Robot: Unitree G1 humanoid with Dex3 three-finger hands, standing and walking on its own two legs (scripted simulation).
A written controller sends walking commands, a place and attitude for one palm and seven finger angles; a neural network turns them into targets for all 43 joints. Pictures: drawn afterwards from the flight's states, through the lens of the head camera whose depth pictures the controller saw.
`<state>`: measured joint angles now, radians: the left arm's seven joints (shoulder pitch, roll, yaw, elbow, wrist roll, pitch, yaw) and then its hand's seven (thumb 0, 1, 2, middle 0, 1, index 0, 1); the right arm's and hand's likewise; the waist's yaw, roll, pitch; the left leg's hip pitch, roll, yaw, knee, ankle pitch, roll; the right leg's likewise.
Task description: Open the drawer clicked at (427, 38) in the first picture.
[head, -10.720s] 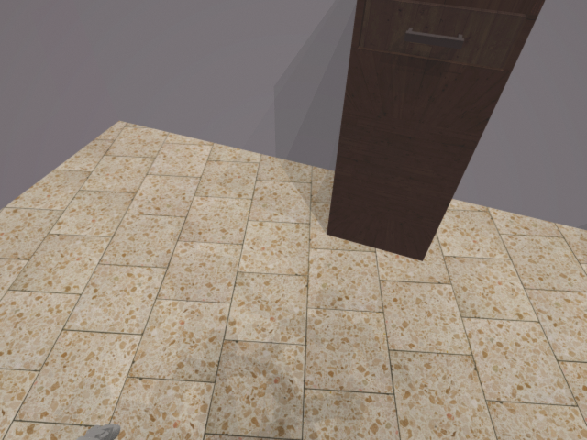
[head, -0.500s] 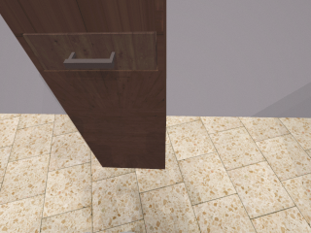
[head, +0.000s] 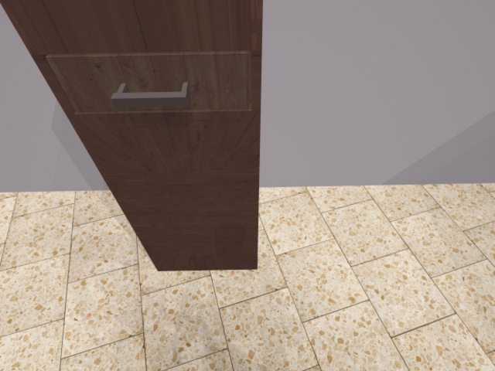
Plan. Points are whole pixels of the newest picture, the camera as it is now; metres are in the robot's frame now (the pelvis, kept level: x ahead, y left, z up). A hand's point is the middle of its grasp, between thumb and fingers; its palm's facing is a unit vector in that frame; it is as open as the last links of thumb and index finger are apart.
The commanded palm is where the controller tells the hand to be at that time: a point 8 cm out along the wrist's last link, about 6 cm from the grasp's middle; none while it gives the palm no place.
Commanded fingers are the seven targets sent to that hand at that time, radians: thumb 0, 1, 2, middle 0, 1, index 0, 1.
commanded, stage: come to a stop and stand still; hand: left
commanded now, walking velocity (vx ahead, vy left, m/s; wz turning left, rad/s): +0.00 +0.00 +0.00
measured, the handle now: (152, 93) +0.58 +0.23 +0.14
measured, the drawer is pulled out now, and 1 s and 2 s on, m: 0.00 0.00 0.00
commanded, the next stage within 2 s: look again from close up in 0.22 s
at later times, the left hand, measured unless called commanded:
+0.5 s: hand out of the picture -0.03 +0.18 -0.18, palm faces +0.01 -0.98 -0.21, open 7.3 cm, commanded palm none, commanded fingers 0.00 0.90 0.90 -0.20 -0.30 -0.20 -0.30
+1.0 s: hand out of the picture -0.02 +0.16 -0.18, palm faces +0.01 -0.98 -0.18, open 7.3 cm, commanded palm none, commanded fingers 0.00 0.90 0.90 -0.20 -0.30 -0.20 -0.30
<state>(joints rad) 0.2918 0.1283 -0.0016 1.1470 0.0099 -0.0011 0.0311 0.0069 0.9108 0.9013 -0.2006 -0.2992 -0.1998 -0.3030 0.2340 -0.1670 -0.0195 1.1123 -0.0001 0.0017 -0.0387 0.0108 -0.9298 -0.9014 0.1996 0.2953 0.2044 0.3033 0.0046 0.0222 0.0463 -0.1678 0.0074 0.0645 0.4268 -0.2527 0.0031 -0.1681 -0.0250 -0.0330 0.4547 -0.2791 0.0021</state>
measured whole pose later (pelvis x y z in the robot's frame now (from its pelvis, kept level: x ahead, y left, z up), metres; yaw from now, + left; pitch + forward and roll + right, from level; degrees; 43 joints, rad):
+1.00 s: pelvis -0.02 +0.00 +0.00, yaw -1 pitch -1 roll +1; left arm 0.30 0.13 -0.01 1.11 0.02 -0.01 0.02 0.01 0.91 0.90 -0.20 -0.30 -0.20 -0.30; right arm 0.29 -0.15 0.01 1.11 -0.01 -0.02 -0.02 0.01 -0.91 -0.90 0.20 0.30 0.20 0.30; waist 0.01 0.00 0.02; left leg -0.20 0.01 0.08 0.48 -0.26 0.01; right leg -0.21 -0.02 -0.02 0.51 -0.29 0.00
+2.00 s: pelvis +0.07 -0.04 -0.01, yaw +4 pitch +1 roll +2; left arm 0.21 0.20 0.05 0.97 0.04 0.02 0.02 0.00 0.92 0.90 -0.21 -0.30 -0.20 -0.30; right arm 0.15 -0.21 -0.06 0.96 -0.02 0.04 0.00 0.00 -0.91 -0.90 0.19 0.29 0.20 0.30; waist 0.05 -0.03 0.03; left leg -0.34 0.01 0.04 0.76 -0.40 -0.02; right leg -0.38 -0.05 -0.11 0.51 -0.14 -0.06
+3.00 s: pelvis +0.03 -0.04 -0.01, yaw +2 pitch -3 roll +0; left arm 0.49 0.18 -0.08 0.60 0.09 0.05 0.10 0.03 0.93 0.90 -0.21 -0.30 -0.21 -0.31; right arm 0.37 -0.17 0.03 0.99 0.03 -0.10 -0.08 0.02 -0.93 -0.90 0.20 0.30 0.21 0.30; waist 0.03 0.02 0.03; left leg -0.23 0.01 0.07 0.50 -0.21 0.02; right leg -0.21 0.04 -0.03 0.51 -0.25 -0.05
